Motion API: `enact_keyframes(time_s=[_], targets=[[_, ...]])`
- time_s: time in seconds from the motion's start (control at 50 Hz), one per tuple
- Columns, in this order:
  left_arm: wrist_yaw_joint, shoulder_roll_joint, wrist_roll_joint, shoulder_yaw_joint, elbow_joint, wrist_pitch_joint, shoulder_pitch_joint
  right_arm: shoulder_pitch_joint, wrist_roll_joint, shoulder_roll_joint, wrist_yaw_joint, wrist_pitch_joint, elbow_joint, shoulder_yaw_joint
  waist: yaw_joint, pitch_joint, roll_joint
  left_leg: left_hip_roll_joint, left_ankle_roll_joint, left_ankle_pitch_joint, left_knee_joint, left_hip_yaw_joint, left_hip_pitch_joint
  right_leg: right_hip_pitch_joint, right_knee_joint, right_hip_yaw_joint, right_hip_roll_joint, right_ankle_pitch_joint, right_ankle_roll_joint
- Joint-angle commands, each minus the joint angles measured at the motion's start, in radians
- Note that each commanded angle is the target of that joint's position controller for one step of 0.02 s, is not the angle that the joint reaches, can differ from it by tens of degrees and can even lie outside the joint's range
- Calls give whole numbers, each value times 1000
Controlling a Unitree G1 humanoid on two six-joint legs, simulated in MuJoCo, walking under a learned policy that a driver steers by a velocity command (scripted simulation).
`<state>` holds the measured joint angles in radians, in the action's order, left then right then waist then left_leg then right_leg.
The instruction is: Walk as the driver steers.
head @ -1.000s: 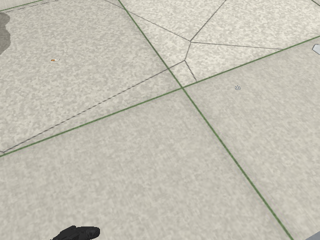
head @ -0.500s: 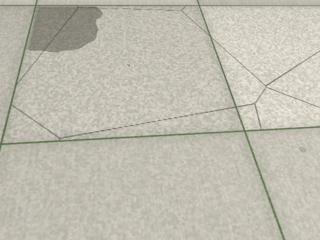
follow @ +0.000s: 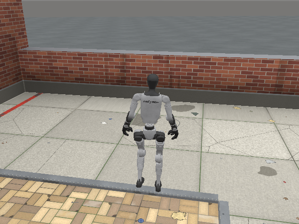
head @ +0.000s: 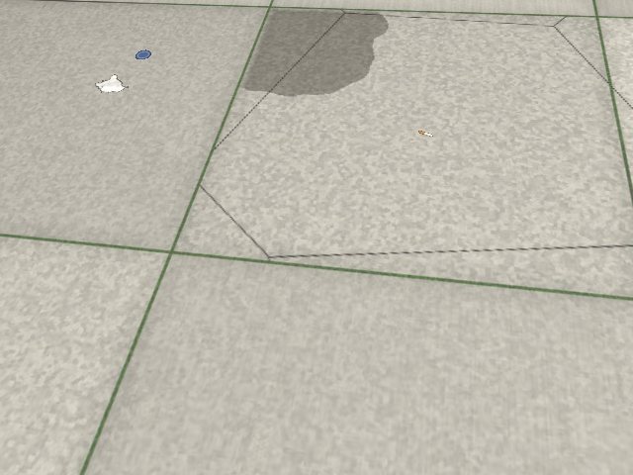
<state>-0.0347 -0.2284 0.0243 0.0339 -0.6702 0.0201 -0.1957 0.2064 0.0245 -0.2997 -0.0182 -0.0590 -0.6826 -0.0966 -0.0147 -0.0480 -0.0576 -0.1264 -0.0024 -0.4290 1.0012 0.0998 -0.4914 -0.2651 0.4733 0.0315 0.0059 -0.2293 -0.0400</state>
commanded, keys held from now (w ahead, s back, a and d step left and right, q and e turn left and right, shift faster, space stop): no key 1.00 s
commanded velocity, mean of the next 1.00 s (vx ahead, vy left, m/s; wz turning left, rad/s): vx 0.00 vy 0.00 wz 0.10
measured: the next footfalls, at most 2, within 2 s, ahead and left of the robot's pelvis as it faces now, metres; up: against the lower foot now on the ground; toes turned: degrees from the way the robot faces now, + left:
left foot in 0.24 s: +0.03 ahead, +0.11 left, +0.00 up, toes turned +0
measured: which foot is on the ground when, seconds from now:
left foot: up 0.00-0.22, down 0.24-1.00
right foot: down 0.00-1.00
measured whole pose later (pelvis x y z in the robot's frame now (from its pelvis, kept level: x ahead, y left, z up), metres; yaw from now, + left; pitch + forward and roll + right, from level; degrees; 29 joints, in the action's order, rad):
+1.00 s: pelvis +0.01 +0.01 +0.01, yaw +3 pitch -1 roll +0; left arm -0.03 -0.21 0.01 0.02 -1.01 0.01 -0.24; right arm 0.27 0.01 -0.21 0.04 0.00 -0.99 -0.01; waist 0.00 -0.02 0.00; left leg -0.04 0.03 -0.23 0.37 0.04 -0.13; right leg -0.15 0.38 0.04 0.01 -0.21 -0.02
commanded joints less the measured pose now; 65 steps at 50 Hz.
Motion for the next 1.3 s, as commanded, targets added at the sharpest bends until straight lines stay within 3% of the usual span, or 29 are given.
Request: enact_keyframes(time_s=[0.02, 0.08, 0.12, 0.18, 0.22, 0.24, 0.26, 0.28, 0.3, 0.32, 0.36, 0.4, 0.46, 0.82, 1.06, 1.3], targets=[[-4, -111, -1, 27, 83, -23, 59, 56, -5, -73, -12, -1, 32, -19, -16, 77, 189, 24, -38, 12, 110, -4, -55, 125, -168, -177, -206, 323, -150], [-3, -132, -5, 39, 47, -24, -27, -15, -14, -38, -9, -12, 51, 1, 32, 83, 199, 32, -61, -7, -67, -4, -52, 221, -150, -176, -221, 306, -168], [4, -140, -4, 43, 38, -21, -32, -31, -14, -14, -5, -15, 53, 17, 44, 87, 224, 50, -57, -33, -228, -34, 32, 211, -143, -163, -217, 257, -168], [20, -168, 1, 56, 8, -7, -55, -39, -23, -17, 6, -10, 52, 26, 62, 86, 251, 54, -34, 3, -451, -103, 155, 185, -103, -161, -208, 301, -173], [25, -171, -14, 54, -10, -3, -44, 26, -14, 2, 15, 9, 23, 35, 7, 101, 201, 48, -4, 232, -693, -146, 326, 105, -29, -122, -183, 377, -129], [28, -140, -16, 44, -9, -11, -62, 26, 6, -39, 16, 28, 33, 37, 6, 134, 145, 147, 24, 322, -720, -8, 466, -10, -13, -125, -183, 308, -63], [35, -67, -27, 23, 20, -17, -63, -9, 5, -141, 20, 37, 39, 15, 48, 133, -97, 310, 98, 425, -706, 188, 458, -87, 40, -18, -53, 61, 7], [28, -70, -20, 15, 7, -6, -28, -22, -3, -79, 19, 44, 38, 31, 14, 116, -108, 367, 159, 441, -706, 215, 344, -2, 34, -8, -30, -123, 26], [27, -75, -14, 16, 3, 1, -21, -53, -1, -41, 20, 48, 42, 47, 27, 86, -97, 347, 162, 373, -716, 200, 314, 17, 23, -17, -24, -125, 25], [30, -77, -11, 16, -9, 3, -24, -80, 0, -28, 24, 48, 43, 54, 34, 64, -93, 313, 141, 307, -717, 173, 291, 39, -13, -20, -23, -80, 23], [34, -97, -2, 21, -27, -4, -45, -81, -7, -28, 35, 52, 32, 57, 40, 48, -110, 249, 91, 273, -710, 123, 264, 90, -70, -34, -41, 39, 21], [32, -112, -6, 22, -54, -18, -72, -44, -10, -28, 36, 55, 18, 56, 29, 50, -39, 215, 71, 260, -702, 93, 276, 93, -87, -52, -62, 76, 18], [27, -95, -9, 17, -78, -23, -64, -21, -9, -25, 37, 60, -8, 58, 23, 36, 32, 201, 71, 299, -670, 72, 302, 72, -109, -67, -70, 85, 15], [3, -92, -15, 13, -243, -19, -68, 51, -12, -17, 55, 68, -196, 65, 27, 35, 55, 185, 60, 354, -683, 39, 290, 148, -134, -92, -99, 141, -12], [-5, -68, -15, -5, -360, -18, -83, 100, -14, 1, 64, 62, -326, 81, 20, 11, 58, 188, 56, 352, -697, 28, 306, 146, -155, -96, -101, 143, -18], [-10, -39, -15, -23, -428, -19, -117, 129, -15, 30, 68, 61, -406, 98, 18, -5, 59, 190, 52, 345, -695, 19, 306, 136, -159, -97, -98, 139, -19]])
Keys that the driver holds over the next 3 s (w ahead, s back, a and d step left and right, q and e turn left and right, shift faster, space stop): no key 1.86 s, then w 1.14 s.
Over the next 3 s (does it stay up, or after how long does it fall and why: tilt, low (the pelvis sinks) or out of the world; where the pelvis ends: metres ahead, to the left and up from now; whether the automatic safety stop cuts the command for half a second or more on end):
stays up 0.51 0.04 0.00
